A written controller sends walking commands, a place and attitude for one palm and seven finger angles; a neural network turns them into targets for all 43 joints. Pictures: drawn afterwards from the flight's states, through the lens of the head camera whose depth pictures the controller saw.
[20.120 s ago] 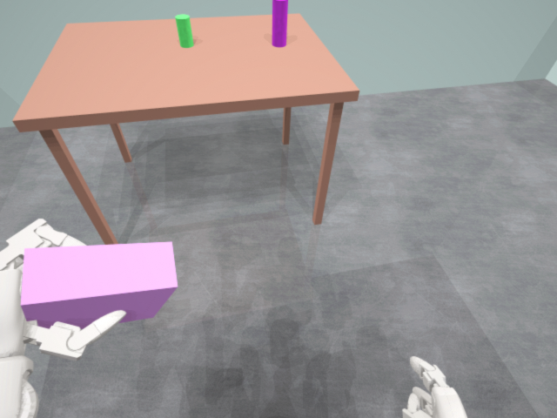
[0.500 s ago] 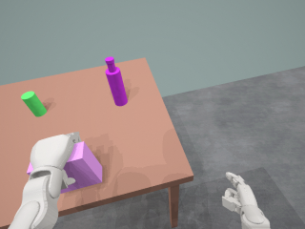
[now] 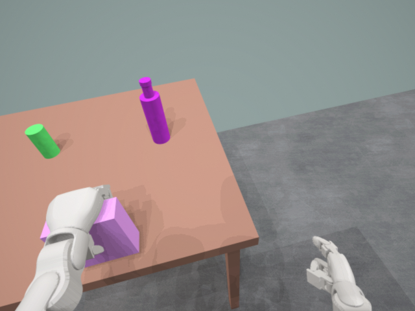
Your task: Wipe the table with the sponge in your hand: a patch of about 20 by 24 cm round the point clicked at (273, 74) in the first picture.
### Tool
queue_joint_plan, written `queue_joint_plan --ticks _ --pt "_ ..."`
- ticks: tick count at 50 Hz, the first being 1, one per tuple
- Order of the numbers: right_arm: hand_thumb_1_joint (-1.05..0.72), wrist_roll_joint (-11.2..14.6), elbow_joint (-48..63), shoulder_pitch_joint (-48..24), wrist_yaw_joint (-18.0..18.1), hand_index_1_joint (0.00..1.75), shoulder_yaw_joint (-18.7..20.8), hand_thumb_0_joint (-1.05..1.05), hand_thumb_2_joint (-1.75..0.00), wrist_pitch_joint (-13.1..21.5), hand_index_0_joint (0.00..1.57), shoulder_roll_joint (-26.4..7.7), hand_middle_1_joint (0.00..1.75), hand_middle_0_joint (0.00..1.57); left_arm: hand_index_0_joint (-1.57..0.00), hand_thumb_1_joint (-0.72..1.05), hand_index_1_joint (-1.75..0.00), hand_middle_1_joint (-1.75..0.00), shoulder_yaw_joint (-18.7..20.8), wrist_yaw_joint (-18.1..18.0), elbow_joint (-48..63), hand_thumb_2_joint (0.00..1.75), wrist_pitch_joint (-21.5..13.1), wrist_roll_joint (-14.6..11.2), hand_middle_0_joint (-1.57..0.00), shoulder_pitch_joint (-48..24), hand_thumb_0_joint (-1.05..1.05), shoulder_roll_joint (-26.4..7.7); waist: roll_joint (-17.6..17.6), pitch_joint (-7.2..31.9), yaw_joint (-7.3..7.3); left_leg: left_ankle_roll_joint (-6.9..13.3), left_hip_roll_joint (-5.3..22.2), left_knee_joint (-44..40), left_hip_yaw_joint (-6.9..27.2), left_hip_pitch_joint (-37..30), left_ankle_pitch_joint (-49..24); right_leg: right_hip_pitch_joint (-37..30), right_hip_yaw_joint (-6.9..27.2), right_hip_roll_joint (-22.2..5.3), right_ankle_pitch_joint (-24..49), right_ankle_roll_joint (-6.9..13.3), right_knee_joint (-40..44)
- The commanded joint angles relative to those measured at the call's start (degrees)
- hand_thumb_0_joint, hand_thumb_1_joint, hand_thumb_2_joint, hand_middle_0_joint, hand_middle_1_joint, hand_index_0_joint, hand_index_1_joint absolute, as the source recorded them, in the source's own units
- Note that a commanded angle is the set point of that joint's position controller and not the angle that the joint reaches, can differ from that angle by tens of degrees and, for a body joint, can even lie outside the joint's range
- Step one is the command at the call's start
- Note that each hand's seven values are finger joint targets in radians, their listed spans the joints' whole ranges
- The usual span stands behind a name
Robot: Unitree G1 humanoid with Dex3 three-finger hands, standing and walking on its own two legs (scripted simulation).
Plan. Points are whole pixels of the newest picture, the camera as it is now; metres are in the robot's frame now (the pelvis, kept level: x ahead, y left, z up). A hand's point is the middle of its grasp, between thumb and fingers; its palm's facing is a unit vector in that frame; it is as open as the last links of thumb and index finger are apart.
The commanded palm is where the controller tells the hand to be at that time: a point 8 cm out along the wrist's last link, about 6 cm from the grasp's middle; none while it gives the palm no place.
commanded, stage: move the sponge above the wiping area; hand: left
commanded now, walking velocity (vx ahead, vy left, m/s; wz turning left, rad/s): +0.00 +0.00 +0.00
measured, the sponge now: (100, 240) +0.23 +0.27 +0.01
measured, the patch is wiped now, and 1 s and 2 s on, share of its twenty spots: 0.00 0.00 0.00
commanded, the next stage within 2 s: lower the sponge onto the table in 0.74 s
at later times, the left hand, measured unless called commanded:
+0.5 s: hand (93, 225) +0.23 +0.26 +0.06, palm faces -0.01 -0.09 -1.00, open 9.5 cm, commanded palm +0.20 +0.26 +0.13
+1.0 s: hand (88, 230) +0.22 +0.27 +0.06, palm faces -0.03 -0.10 -0.99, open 9.5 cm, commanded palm +0.19 +0.27 +0.14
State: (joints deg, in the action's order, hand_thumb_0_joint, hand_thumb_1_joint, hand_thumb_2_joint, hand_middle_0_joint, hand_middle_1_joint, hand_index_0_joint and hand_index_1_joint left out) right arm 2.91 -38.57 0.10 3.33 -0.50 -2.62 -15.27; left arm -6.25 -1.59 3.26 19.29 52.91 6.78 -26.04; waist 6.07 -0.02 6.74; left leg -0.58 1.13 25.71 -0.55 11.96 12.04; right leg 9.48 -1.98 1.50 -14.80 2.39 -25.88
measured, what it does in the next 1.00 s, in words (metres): stands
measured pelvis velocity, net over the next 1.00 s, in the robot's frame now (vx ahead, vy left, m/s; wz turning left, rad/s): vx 0.00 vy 0.00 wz -0.01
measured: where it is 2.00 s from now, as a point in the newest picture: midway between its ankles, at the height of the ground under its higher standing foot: outside the picture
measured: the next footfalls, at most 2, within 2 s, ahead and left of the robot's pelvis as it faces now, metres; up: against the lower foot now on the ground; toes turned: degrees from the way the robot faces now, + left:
none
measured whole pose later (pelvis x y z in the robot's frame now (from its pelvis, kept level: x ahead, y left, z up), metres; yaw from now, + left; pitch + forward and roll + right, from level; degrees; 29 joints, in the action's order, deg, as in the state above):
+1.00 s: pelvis +0.00 +0.00 +0.00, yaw -1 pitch -2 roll +0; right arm 2.6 -38.3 0.2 2.5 -0.2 -2.9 -15.0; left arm -6.1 -2.1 7.6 19.4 53.1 11.0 -25.6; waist 6.1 0.4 7.1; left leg -0.4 1.2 25.5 -1.0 11.0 12.1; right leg 8.7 -1.3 1.6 -14.5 2.2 -25.6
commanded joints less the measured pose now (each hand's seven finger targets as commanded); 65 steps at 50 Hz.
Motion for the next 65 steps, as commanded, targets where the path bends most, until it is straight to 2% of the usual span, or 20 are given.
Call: queue_joint_plan --ticks 1,4,5,9,10,14,20,24,25,29,30,34,35,39,40,41,54,55,64,65 --pt "-0.9 0.1 10.1 -12.3 0.6 0.3 1.7 0.0 -0.9 4.0 0.2 -4.7 0.3 0.2 -1.2 0.1 -1.6 -1.6 8.5 -3.6 12.5 1.3 -2.0 2.2 -1.2 -14.6 0.0 -12.0 -3.4 12.9 -0.08 3.0 -2.0 -0.6 2.4 -7.7 -11.3 1.4 5.6 -0.9 9.9 1.3 5.4" --pt "-0.9 0.0 9.4 -12.8 0.3 0.3 1.8 0.0 -0.9 3.3 0.2 -5.3 0.3 0.2 -1.2 0.1 -1.6 -1.6 11.9 -4.5 10.6 1.3 -0.8 2.5 -1.2 -11.6 0.0 -14.6 -2.5 12.2 0.73 2.5 -2.1 -1.0 2.7 -7.1 -12.1 0.4 6.9 -0.6 11.6 1.8 5.3" --pt "-0.9 0.3 10.2 -12.4 0.1 0.3 1.8 0.0 -0.9 3.5 0.2 -4.8 0.3 0.2 -1.2 0.1 -1.6 -1.6 9.3 -4.6 12.0 1.3 -0.9 1.8 -1.2 -11.4 0.0 -11.1 -2.7 13.5 0.12 2.8 -1.8 -0.7 1.9 -6.7 -12.7 -0.4 5.3 -1.2 12.9 1.3 4.3" --pt "-0.9 0.2 10.0 -13.1 -0.3 0.3 1.9 0.0 -0.9 2.9 0.2 -5.3 0.3 0.2 -1.2 0.1 -1.6 -1.6 10.7 -4.7 10.9 1.3 0.8 2.0 -1.2 -7.3 0.0 -12.5 -2.5 11.6 0.86 2.6 -2.0 -0.7 2.5 -6.1 -13.1 0.1 6.4 -0.8 13.4 1.6 4.6" --pt "-0.9 0.5 10.7 -12.8 -0.5 0.3 1.9 0.0 -0.9 3.1 0.2 -4.9 0.3 0.2 -1.2 0.1 -1.6 -1.6 8.0 -4.5 12.7 1.3 0.6 1.5 -1.2 -8.6 0.0 -9.7 -3.3 12.9 0.06 2.8 -1.8 -0.5 2.1 -6.0 -12.9 -0.1 5.3 -1.3 13.3 1.1 4.2" --pt "-0.9 0.2 10.3 -12.8 0.0 0.3 1.8 0.0 -0.9 3.2 0.2 -5.3 0.3 0.2 -1.2 0.1 -1.6 -1.6 10.2 -4.2 14.1 1.3 0.1 2.0 -1.2 -11.3 0.0 -13.8 -3.4 12.0 0.02 2.9 -2.1 -0.4 2.6 -7.0 -11.7 1.0 7.0 -0.8 11.6 1.3 5.1" --pt "-0.9 0.2 10.9 -12.1 -0.2 0.3 2.1 0.0 -0.9 4.0 0.2 -4.4 0.3 0.2 -1.2 0.1 -1.6 -1.6 7.7 -4.8 16.6 1.3 -1.2 1.8 -1.2 -9.0 0.0 -10.0 -2.6 11.5 0.02 2.9 -1.4 -0.6 2.9 -7.5 -12.2 1.7 5.7 -0.9 10.6 1.4 4.9" --pt "-0.9 0.1 10.1 -13.4 -0.2 0.3 1.9 0.0 -0.9 3.6 0.2 -4.8 0.3 0.2 -1.2 0.1 -1.6 -1.6 8.0 -5.0 15.3 1.3 0.3 2.8 -1.2 -10.7 0.0 -11.2 -2.0 10.9 0.4 2.6 -1.6 -1.5 3.3 -7.8 -11.1 1.9 6.5 -0.4 9.0 1.8 5.5" --pt "-0.9 0.4 10.8 -13.1 -0.4 0.3 1.7 0.0 -0.9 3.8 0.2 -4.2 0.3 0.2 -1.2 0.1 -1.6 -1.6 5.2 -4.8 16.1 1.3 0.4 2.1 -1.2 -9.9 0.0 -7.7 -2.4 11.8 0.0 2.9 -1.3 -1.5 2.8 -7.6 -11.1 1.1 4.8 -0.9 9.0 1.3 4.9" --pt "-0.9 0.1 9.9 -14.3 -0.3 0.3 1.5 0.0 -0.9 2.9 0.2 -4.9 0.3 0.2 -1.2 0.1 -1.6 -1.6 9.0 -4.5 14.3 1.3 2.0 3.0 -1.2 -10.3 0.0 -12.6 -2.8 10.6 0.65 2.6 -1.8 -2.1 3.3 -7.4 -10.5 0.7 6.7 -0.3 8.5 1.8 5.8" --pt "-0.9 0.4 10.5 -14.4 -0.4 0.3 1.2 0.0 -0.9 3.0 0.2 -4.3 0.3 0.2 -1.2 0.1 -1.6 -1.6 5.8 -4.2 15.4 1.3 1.9 2.7 -1.2 -11.5 0.0 -9.1 -2.6 10.9 -0.05 2.8 -1.7 -1.9 2.6 -7.2 -10.5 0.8 5.5 -0.8 8.6 1.4 5.4" --pt "-0.9 0.1 9.9 -14.8 -0.2 0.3 1.3 0.0 -0.9 2.6 0.2 -4.9 0.3 0.2 -1.2 0.1 -1.6 -1.6 10.0 -3.7 14.4 1.3 2.2 2.9 -1.2 -10.7 0.0 -13.6 -2.6 11.3 0.82 2.7 -2.1 -1.7 3.1 -8.0 -11.0 0.0 7.3 -0.3 9.3 1.8 6.1" --pt "-0.9 0.3 10.8 -14.4 -0.3 0.3 1.1 0.0 -0.9 2.9 0.2 -4.2 0.3 0.2 -1.2 0.1 -1.6 -1.6 6.8 -3.4 16.3 1.3 1.7 2.3 -1.2 -11.2 0.0 -9.9 -2.2 12.2 0.02 2.9 -1.8 -1.5 2.5 -7.9 -11.9 -0.5 5.7 -0.8 10.7 1.5 5.3" --pt "-0.9 0.0 10.3 -14.4 -0.6 0.3 1.2 0.0 -0.9 2.6 0.2 -4.7 0.3 0.2 -1.2 0.1 -1.6 -1.6 9.2 -2.8 15.7 1.3 1.5 2.4 -1.2 -9.1 0.0 -12.4 -1.8 10.9 0.55 2.6 -2.0 -1.6 3.3 -7.9 -12.2 0.1 7.0 -0.4 10.8 1.9 5.9" --pt "-0.9 0.3 11.1 -14.0 -0.7 0.3 1.2 0.0 -0.9 2.9 0.2 -4.2 0.3 0.2 -1.2 0.1 -1.6 -1.6 6.1 -2.6 17.2 1.3 1.0 1.6 -1.2 -8.7 0.0 -8.7 -1.8 11.5 -0.05 2.9 -1.7 -1.4 2.5 -7.8 -12.5 -0.1 5.6 -0.9 11.5 1.4 5.3" --pt "-0.9 0.1 10.5 -13.3 -0.7 0.3 1.4 0.0 -0.9 2.9 0.2 -4.6 0.3 0.2 -1.2 0.1 -1.6 -1.6 8.3 -2.6 15.4 1.3 0.9 1.8 -1.2 -7.5 0.0 -11.2 -3.8 10.6 0.35 2.7 -1.8 -1.3 3.1 -7.2 -12.2 0.3 5.9 -0.7 11.1 1.5 5.6" --pt "-0.9 -0.1 10.0 -13.8 -0.1 0.3 1.9 0.0 -0.9 3.4 0.2 -5.0 0.3 0.2 -1.2 0.1 -1.6 -1.6 12.1 -4.7 16.1 1.3 -0.2 1.8 -1.2 -6.0 0.0 -14.0 -2.8 10.5 0.97 2.6 -1.7 -1.5 3.4 -7.6 -11.2 0.5 7.5 -0.3 9.8 1.8 6.0" --pt "-0.9 0.3 10.5 -13.6 -0.2 0.3 1.7 0.0 -0.9 3.5 0.2 -4.6 0.3 0.2 -1.2 0.1 -1.6 -1.6 9.2 -4.5 17.1 1.3 -0.3 1.4 -1.2 -7.3 0.0 -10.8 -2.2 10.8 0.16 2.7 -1.5 -1.5 2.7 -7.1 -11.1 0.3 5.9 -0.9 10.1 1.4 5.4" --pt "-0.9 0.1 9.9 -13.7 0.0 0.3 1.8 0.0 -0.9 3.8 0.2 -4.8 0.3 0.2 -1.2 0.1 -1.6 -1.6 8.0 -3.5 14.4 1.3 -0.9 2.1 -1.2 -9.9 0.0 -11.0 -3.1 9.7 0.1 2.7 -1.8 -2.0 3.4 -7.2 -8.3 2.3 6.8 -0.1 6.4 1.7 6.4" --pt "-0.9 0.2 10.5 -13.2 -0.2 0.3 1.7 0.0 -0.9 4.0 0.2 -4.4 0.3 0.2 -1.2 0.1 -1.6 -1.6 5.7 -3.5 15.5 1.3 -1.5 2.2 -1.2 -10.0 0.0 -8.5 -2.2 10.7 -0.16 2.9 -1.7 -1.9 3.0 -6.9 -8.3 1.9 5.4 -0.6 6.5 1.4 5.6"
